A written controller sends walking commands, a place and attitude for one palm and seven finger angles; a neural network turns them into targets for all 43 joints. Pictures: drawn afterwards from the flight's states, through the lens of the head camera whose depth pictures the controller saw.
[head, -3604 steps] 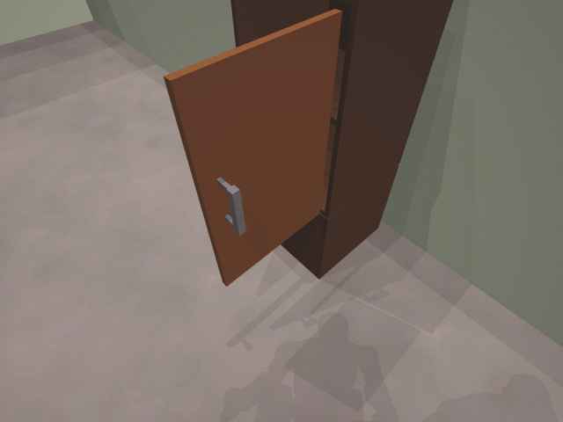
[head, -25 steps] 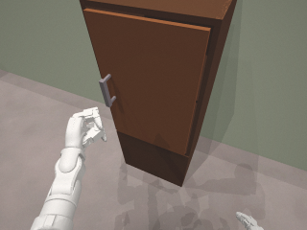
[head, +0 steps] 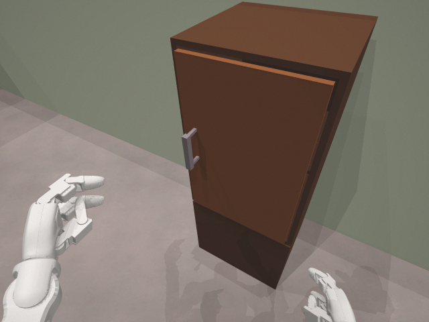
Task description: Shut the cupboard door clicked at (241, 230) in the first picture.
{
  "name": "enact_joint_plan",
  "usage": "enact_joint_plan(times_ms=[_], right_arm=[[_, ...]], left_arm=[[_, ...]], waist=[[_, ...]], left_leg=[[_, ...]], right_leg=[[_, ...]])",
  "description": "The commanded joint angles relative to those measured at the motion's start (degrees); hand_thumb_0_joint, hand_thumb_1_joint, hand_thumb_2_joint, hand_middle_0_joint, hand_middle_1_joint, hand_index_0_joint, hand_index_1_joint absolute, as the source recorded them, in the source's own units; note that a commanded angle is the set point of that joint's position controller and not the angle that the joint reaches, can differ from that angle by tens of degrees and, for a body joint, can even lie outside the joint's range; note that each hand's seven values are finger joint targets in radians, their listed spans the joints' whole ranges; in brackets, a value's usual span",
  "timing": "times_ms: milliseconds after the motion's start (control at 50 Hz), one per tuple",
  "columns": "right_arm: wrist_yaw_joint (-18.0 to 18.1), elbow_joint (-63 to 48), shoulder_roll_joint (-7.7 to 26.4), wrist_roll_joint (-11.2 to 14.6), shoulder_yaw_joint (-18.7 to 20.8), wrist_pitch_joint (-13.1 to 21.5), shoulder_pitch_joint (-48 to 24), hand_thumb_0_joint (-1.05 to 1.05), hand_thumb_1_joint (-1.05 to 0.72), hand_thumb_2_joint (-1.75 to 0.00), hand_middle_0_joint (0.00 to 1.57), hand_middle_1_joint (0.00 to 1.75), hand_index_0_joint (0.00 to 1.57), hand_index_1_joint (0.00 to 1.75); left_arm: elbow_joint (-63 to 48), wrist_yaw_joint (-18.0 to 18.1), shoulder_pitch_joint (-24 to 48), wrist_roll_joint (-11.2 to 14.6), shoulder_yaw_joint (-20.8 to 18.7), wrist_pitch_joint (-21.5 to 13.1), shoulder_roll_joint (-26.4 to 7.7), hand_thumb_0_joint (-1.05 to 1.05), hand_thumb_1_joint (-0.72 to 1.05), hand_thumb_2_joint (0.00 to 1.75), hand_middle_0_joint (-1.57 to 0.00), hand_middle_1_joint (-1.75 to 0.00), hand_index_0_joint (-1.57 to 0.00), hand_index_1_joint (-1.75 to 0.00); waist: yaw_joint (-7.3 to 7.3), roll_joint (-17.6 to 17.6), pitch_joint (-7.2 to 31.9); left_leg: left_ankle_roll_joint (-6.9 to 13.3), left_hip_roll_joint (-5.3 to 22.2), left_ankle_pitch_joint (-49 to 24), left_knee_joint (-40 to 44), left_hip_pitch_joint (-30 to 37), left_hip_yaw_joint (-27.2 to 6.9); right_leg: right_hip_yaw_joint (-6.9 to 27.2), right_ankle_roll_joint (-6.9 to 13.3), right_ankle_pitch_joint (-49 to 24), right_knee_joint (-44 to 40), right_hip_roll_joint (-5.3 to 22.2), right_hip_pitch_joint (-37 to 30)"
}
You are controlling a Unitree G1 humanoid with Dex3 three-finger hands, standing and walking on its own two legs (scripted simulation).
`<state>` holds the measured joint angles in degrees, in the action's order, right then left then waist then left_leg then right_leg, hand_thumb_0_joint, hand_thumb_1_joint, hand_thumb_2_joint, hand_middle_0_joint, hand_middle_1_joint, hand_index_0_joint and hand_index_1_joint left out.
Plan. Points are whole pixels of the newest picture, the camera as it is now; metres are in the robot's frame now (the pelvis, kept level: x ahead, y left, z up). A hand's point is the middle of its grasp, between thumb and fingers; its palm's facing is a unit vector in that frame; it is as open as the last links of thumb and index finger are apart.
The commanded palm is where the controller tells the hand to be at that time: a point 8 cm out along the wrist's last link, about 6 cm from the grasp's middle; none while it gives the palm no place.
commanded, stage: draw the hand back to the body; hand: left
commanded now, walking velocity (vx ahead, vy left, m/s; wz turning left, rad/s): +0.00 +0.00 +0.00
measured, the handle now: (191, 149) +0.60 +0.14 -0.04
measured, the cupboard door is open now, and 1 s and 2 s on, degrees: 0 0 0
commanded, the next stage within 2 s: step back with the hand held close in 0.54 s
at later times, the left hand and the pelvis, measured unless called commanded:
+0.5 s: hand (57, 235) +0.19 +0.25 +0.15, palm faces +0.47 -0.81 -0.37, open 7.4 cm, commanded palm +0.14 +0.29 +0.17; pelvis +0.00 -0.01 +0.00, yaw +1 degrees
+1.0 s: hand (59, 233) +0.19 +0.25 +0.15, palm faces +0.39 -0.78 -0.49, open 7.4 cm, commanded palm +0.13 +0.29 +0.17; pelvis -0.01 -0.01 +0.00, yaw -1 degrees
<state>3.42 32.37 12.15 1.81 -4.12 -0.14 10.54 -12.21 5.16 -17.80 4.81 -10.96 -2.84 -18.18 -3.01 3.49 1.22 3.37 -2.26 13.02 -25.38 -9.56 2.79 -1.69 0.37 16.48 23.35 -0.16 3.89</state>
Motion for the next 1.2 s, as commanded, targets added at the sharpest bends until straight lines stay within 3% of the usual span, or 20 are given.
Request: enact_joint_plan(times_ms=[0, 80, 140, 160, 200, 260, 340, 400, 480, 620, 640, 660, 680, 740, 820, 860, 920, 1060, 1140, 1180], right_arm=[[0.07, -8.40, 6.67, -0.37, 3.55, 4.22, -7.22, 0.00, -0.90, -0.90, 0.20, 0.30, 0.20, 0.30], [-0.29, -7.94, 6.71, -0.35, 3.99, 4.58, -7.22, 0.00, -0.90, -0.90, 0.20, 0.30, 0.20, 0.30], [-0.27, -7.80, 6.72, -0.32, 4.42, 5.16, -6.98, 0.00, -0.90, -0.90, 0.20, 0.30, 0.20, 0.30], [-0.34, -7.31, 6.70, -0.35, 4.27, 5.33, -7.01, 0.00, -0.90, -0.90, 0.20, 0.30, 0.20, 0.30], [-0.24, -6.95, 7.25, -0.41, 4.58, 5.81, -6.87, 0.00, -0.90, -0.90, 0.20, 0.30, 0.20, 0.30], [0.16, -6.70, 7.77, -0.40, 4.92, 6.13, -6.52, 0.00, -0.90, -0.90, 0.20, 0.30, 0.20, 0.30], [0.71, -6.55, 7.33, -0.67, 4.90, 6.85, -6.91, 0.00, -0.90, -0.90, 0.20, 0.30, 0.20, 0.30], [0.80, -6.32, 7.11, -0.66, 4.76, 7.34, -7.63, 0.00, -0.90, -0.90, 0.20, 0.30, 0.20, 0.30], [0.60, -6.12, 6.41, -0.56, 4.43, 7.62, -7.72, 0.00, -0.90, -0.90, 0.20, 0.30, 0.20, 0.30], [0.67, -6.19, 6.57, -0.35, 4.86, 6.96, -7.71, 0.00, -0.90, -0.90, 0.20, 0.30, 0.20, 0.30], [0.71, -6.34, 6.56, -0.37, 4.97, 6.91, -7.74, 0.00, -0.90, -0.90, 0.20, 0.30, 0.20, 0.30], [0.63, -7.65, 8.24, -0.06, 5.67, 5.78, -6.76, 0.00, -0.90, -0.90, 0.20, 0.30, 0.20, 0.30], [0.80, -6.48, 7.70, -0.50, 5.67, 5.10, -6.89, 0.00, -0.90, -0.90, 0.20, 0.30, 0.20, 0.30], [0.85, -6.68, 7.39, -0.63, 5.93, 3.93, -6.96, 0.00, -0.90, -0.90, 0.20, 0.30, 0.20, 0.30], [1.53, -7.57, 7.93, -0.43, 6.43, 2.41, -6.58, 0.00, -0.90, -0.90, 0.20, 0.30, 0.20, 0.30], [1.81, -8.54, 8.00, -0.34, 6.60, 1.41, -6.49, 0.00, -0.90, -0.90, 0.20, 0.30, 0.20, 0.30], [2.18, -9.26, 7.87, -0.22, 6.67, 0.04, -6.49, 0.00, -0.90, -0.90, 0.20, 0.30, 0.20, 0.30], [2.24, -10.70, 8.35, -0.02, 6.99, -1.05, -5.71, 0.00, -0.90, -0.90, 0.20, 0.30, 0.20, 0.30], [2.33, -10.82, 8.55, -0.18, 6.80, -0.59, -5.64, 0.00, -0.90, -0.90, 0.20, 0.30, 0.20, 0.30], [2.35, -10.79, 8.83, -0.29, 6.71, -0.13, -5.38, 0.00, -0.90, -0.90, 0.20, 0.30, 0.20, 0.30]], left_arm=[[-17.28, 0.86, 2.79, -0.02, -9.93, -3.47, -11.28, 0.00, 0.90, 0.90, -0.39, -0.51, -0.39, -0.51], [-19.89, 1.12, -1.16, 0.23, -13.84, -3.64, -12.73, 0.00, 0.90, 0.90, -0.28, -0.39, -0.28, -0.39], [-22.53, 1.41, -4.25, 0.40, -17.41, -4.08, -14.68, 0.00, 0.90, 0.90, -0.20, -0.30, -0.20, -0.30], [-21.14, 1.23, -3.90, 0.09, -14.83, -4.08, -12.07, 0.00, 0.90, 0.90, -0.20, -0.30, -0.20, -0.30], [-18.77, 1.19, -3.47, -0.02, -12.62, -3.57, -9.94, 0.00, 0.90, 0.90, -0.20, -0.30, -0.20, -0.30], [-19.20, 1.73, -0.17, -0.54, -12.34, -3.63, -10.64, 0.00, 0.90, 0.90, -0.20, -0.30, -0.20, -0.30], [-20.38, 2.25, -0.54, -0.59, -14.45, -4.17, -13.05, 0.00, 0.90, 0.90, -0.20, -0.30, -0.20, -0.30], [-22.18, 2.37, -1.30, -0.52, -16.01, -4.76, -14.75, 0.00, 0.90, 0.90, -0.20, -0.30, -0.20, -0.30], [-21.89, 2.23, -2.86, -0.29, -15.64, -4.88, -13.56, 0.00, 0.90, 0.90, -0.20, -0.30, -0.20, -0.30], [-17.68, 1.23, -4.24, 0.45, -14.75, -4.56, -11.84, 0.00, 0.90, 0.90, -0.20, -0.30, -0.20, -0.30], [-18.42, 1.26, -3.55, 0.48, -14.92, -4.67, -12.20, 0.00, 0.90, 0.90, -0.20, -0.30, -0.20, -0.30], [-21.93, 1.79, 1.42, -0.41, -20.34, -6.91, -18.26, 0.00, 0.90, 0.90, -0.20, -0.30, -0.20, -0.30], [-18.11, 1.64, -3.02, -0.28, -17.87, -7.36, -15.18, 0.00, 0.90, 0.90, -0.20, -0.30, -0.20, -0.30], [-18.86, 1.82, -5.67, -0.65, -16.66, -8.24, -14.49, 0.00, 0.90, 0.90, -0.20, -0.30, -0.20, -0.30], [-21.21, 2.47, -8.00, -0.50, -17.87, -8.37, -15.71, 0.00, 0.90, 0.90, -0.20, -0.30, -0.20, -0.30], [-22.01, 2.69, -8.97, -0.27, -18.76, -8.09, -16.52, 0.00, 0.90, 0.90, -0.20, -0.30, -0.20, -0.30], [-22.06, 3.12, -10.59, -0.08, -19.99, -7.68, -17.52, 0.00, 0.90, 0.90, -0.20, -0.30, -0.20, -0.30], [-23.80, 3.78, -14.32, 0.14, -20.31, -7.49, -17.51, 0.00, 0.90, 0.90, -0.20, -0.30, -0.20, -0.30], [-24.65, 4.05, -15.14, -0.04, -20.27, -8.06, -17.32, 0.00, 0.90, 0.90, -0.20, -0.30, -0.20, -0.30], [-24.89, 4.18, -14.03, -0.26, -20.01, -8.49, -17.04, 0.00, 0.90, 0.90, -0.20, -0.30, -0.20, -0.30]], waist=[[0.15, 0.76, 4.67], [-0.14, 0.81, 2.96], [-0.58, 1.85, 4.40], [0.00, 1.60, 2.26], [0.58, 0.09, 0.03], [0.75, -0.77, 0.69], [-0.31, -1.19, 4.14], [-0.79, 1.05, 4.05], [-0.71, 3.03, 1.74], [-0.31, -1.66, -1.27], [-0.36, -1.20, -0.52], [1.53, -0.83, -1.87], [2.00, -2.81, -0.84], [2.07, -2.99, 1.54], [2.26, -0.77, 7.25], [2.25, -2.06, 8.93], [2.35, -3.01, 9.70], [2.59, -1.76, 9.14], [2.58, 0.25, 7.64], [2.89, 0.86, 5.33]], left_leg=[[-2.94, 4.63, -14.72, 4.69, 6.91, -5.74], [-3.02, 4.56, -12.35, 5.01, 5.40, -5.51], [-3.02, 4.45, -13.07, 4.65, 5.47, -5.19], [-3.09, 4.39, -12.21, 4.89, 4.89, -5.36], [-2.65, 4.46, -9.58, 5.31, 4.78, -5.29], [-2.34, 4.24, -7.19, 5.72, 4.97, -5.54], [-1.77, 3.54, -8.58, 4.91, 5.58, -4.80], [-1.66, 3.15, -8.91, 4.29, 5.07, -4.17], [-1.92, 3.01, -10.39, 3.94, 4.47, -3.68], [-1.31, 3.31, -8.60, 3.97, 4.26, -2.59], [-1.23, 3.26, -8.26, 3.91, 4.64, -2.52], [-0.01, 4.44, -4.38, -0.18, 0.77, -4.29], [-0.04, 4.05, -3.94, -2.22, 1.13, -4.55], [-0.44, 4.24, -6.66, -3.90, 0.29, -3.99], [-0.59, 5.62, -17.08, -2.50, 1.86, -4.15], [-0.66, 6.20, -22.29, -2.69, 1.99, -4.30], [-0.77, 6.62, -24.24, -2.83, 0.82, -4.41], [-0.80, 7.70, -20.20, -1.15, -4.04, -5.99], [-0.20, 8.90, -11.93, 1.93, -9.39, -7.85], [0.36, 9.35, -1.85, 4.21, -13.62, -9.15]], right_leg=[[-0.27, 1.34, -13.01, -3.66, -0.78, 4.24], [-0.42, 1.23, -11.44, -3.81, -0.53, 4.17], [-0.35, 1.21, -12.06, -3.57, -0.33, 3.01], [-0.51, 1.16, -11.10, -3.64, -0.34, 4.34], [-0.26, 0.98, -9.60, -4.67, -0.32, 6.20], [-0.13, 0.89, -7.81, -4.30, -0.18, 6.36], [0.12, 0.92, -8.98, -3.99, 0.19, 4.20], [0.59, 1.09, -9.59, -4.62, 0.33, 3.42], [0.52, 1.14, -11.24, -4.46, 0.38, 4.07], [1.19, 0.40, -9.58, -6.14, 0.62, 5.99], [1.38, 0.36, -9.33, -6.16, 0.64, 5.91], [6.87, 0.22, -9.76, -9.00, 4.37, 10.38], [8.01, 0.69, -10.01, -9.58, 6.26, 11.49], [8.02, 0.50, -16.96, -7.17, 8.29, 10.99], [4.97, -0.46, -25.95, -1.48, 6.71, 7.28], [4.51, -0.91, -29.43, 0.55, 5.70, 6.18], [4.45, -0.82, -31.21, 1.96, 5.55, 5.37], [5.35, -0.06, -24.21, 3.48, 4.81, 5.64], [5.15, -0.23, -15.73, 4.01, 3.51, 5.07], [5.42, -0.26, -9.21, 3.58, 2.69, 5.27]])
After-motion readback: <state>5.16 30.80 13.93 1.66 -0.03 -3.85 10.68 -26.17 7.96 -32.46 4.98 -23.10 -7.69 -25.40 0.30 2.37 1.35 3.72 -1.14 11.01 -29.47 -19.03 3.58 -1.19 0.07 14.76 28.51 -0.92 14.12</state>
